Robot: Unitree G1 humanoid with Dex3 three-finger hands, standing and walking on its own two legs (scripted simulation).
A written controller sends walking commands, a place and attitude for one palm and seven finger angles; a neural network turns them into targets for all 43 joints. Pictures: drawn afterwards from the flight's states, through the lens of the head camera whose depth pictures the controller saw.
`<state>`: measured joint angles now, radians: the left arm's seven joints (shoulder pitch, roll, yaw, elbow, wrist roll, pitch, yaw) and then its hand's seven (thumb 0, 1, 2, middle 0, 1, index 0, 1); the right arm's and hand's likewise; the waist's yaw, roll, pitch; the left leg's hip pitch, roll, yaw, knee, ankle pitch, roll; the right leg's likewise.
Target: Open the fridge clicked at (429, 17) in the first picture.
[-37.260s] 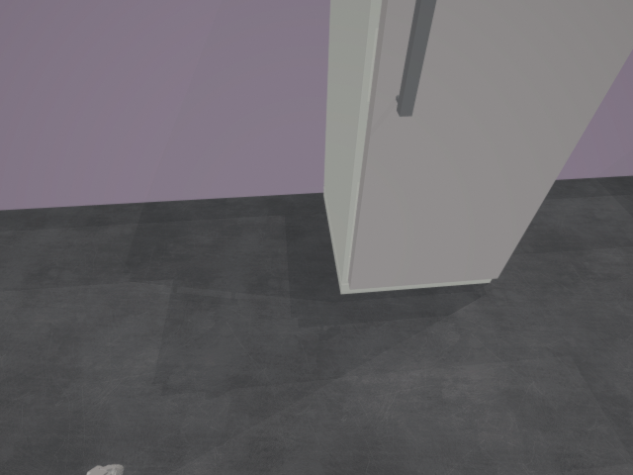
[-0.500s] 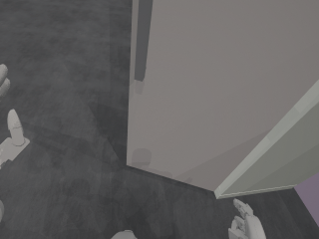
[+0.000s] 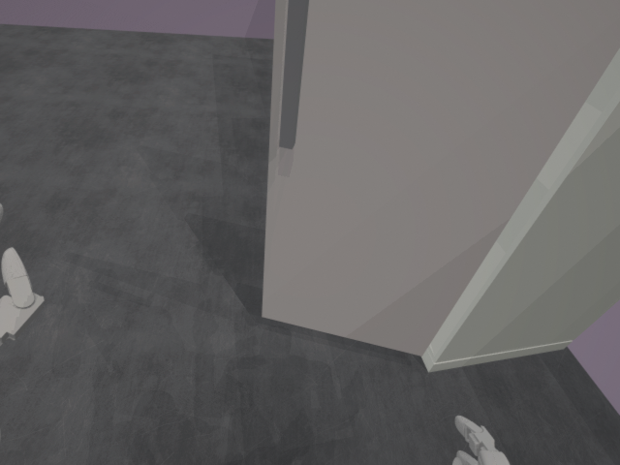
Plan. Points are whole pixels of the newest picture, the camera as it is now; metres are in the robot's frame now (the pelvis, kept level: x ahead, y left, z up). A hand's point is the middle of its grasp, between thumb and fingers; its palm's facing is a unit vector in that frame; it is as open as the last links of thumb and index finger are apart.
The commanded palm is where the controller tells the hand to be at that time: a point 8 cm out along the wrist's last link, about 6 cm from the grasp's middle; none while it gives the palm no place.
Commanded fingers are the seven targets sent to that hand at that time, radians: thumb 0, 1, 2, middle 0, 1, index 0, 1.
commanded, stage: stop stepping back and stand still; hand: left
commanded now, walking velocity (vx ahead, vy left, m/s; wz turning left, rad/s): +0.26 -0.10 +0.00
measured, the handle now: (298, 37) +0.73 +0.05 +0.27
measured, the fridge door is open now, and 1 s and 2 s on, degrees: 66 66 66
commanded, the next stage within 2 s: let the arm hang, fingers relaxed in 1.04 s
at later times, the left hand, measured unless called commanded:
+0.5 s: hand (20, 311) +0.20 +0.27 +0.19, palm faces +0.45 -0.75 -0.48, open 7.4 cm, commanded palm +0.13 +0.31 +0.19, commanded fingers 0.00 0.90 0.90 -0.20 -0.30 -0.20 -0.30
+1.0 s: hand (70, 253) +0.27 +0.26 +0.18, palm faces +0.39 -0.75 -0.53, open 7.4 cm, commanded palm +0.20 +0.30 +0.19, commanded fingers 0.00 0.90 0.90 -0.20 -0.30 -0.20 -0.30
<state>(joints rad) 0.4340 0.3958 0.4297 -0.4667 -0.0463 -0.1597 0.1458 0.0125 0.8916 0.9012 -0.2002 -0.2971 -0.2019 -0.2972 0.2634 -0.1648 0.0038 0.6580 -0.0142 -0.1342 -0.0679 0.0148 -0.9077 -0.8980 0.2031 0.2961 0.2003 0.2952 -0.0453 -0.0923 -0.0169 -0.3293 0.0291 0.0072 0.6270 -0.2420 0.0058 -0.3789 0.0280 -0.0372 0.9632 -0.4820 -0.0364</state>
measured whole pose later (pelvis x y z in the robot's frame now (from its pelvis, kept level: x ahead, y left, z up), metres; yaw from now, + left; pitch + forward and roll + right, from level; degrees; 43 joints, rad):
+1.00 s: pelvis +0.07 +0.00 +0.01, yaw +2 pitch +2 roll +1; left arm 0.58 0.45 0.44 -0.51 -0.05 -0.23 0.15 0.01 0.89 0.90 -0.21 -0.30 -0.21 -0.30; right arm 0.16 -0.21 0.00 0.57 0.02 -0.08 -0.07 0.01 -0.91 -0.90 0.20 0.30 0.20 0.30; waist -0.02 -0.01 0.02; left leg -0.25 0.03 0.06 0.53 -0.30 -0.01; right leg -0.23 0.03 -0.05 0.52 -0.33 -0.05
